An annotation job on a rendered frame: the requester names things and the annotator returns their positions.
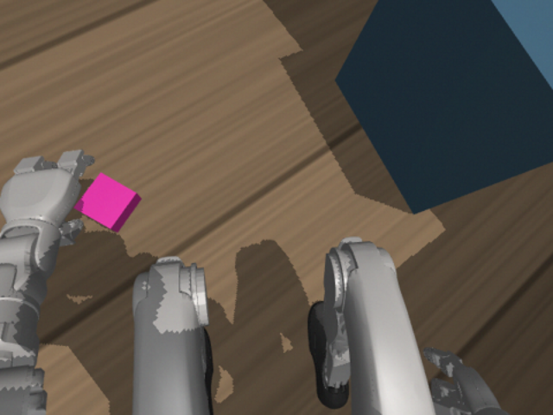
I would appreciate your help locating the left robot hand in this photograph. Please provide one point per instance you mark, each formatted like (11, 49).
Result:
(40, 190)

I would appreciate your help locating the left robot arm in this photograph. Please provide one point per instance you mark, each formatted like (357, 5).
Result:
(28, 253)

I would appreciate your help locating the right robot foot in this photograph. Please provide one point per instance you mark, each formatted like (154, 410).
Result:
(333, 398)

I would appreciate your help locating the right robot hand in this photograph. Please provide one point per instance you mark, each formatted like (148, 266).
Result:
(469, 394)

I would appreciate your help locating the small box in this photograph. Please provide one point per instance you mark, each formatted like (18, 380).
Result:
(108, 202)

